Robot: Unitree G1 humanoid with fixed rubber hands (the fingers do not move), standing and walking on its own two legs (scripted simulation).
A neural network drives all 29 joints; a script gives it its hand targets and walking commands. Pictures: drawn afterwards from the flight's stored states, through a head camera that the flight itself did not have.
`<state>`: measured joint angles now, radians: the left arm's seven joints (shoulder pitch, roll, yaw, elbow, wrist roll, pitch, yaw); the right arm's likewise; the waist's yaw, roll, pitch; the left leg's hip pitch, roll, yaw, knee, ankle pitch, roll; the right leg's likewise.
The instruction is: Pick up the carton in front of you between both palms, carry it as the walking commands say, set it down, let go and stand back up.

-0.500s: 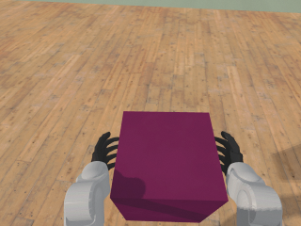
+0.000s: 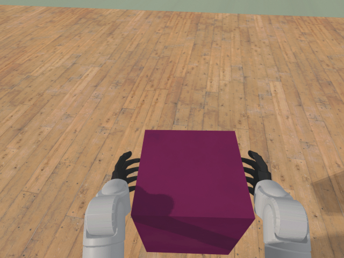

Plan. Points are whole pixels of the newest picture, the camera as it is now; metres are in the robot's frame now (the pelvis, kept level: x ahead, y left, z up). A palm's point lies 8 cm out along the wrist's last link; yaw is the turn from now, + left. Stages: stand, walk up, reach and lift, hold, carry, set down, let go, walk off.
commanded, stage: carry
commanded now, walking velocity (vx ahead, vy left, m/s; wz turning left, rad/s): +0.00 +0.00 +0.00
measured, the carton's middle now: (188, 194) +0.28 +0.00 +0.00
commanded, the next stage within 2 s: none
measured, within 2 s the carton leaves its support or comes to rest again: neither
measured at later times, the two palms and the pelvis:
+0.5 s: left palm (115, 201) +0.24 +0.17 +0.03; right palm (248, 202) +0.25 -0.13 +0.03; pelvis -0.05 +0.02 +0.00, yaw +0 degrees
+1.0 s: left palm (111, 207) +0.23 +0.17 +0.04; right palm (250, 208) +0.23 -0.13 +0.04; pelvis -0.06 +0.02 +0.00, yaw +0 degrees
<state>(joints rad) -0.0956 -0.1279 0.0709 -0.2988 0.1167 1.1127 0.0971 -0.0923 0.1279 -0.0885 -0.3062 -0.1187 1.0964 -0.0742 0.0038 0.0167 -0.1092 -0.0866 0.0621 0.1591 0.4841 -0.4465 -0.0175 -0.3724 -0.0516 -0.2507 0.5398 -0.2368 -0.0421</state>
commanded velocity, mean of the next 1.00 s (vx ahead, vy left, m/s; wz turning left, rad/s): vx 0.00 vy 0.00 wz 0.00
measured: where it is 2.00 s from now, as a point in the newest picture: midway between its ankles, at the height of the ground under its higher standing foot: outside the picture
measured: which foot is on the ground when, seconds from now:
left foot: down 0.00-1.00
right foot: down 0.00-1.00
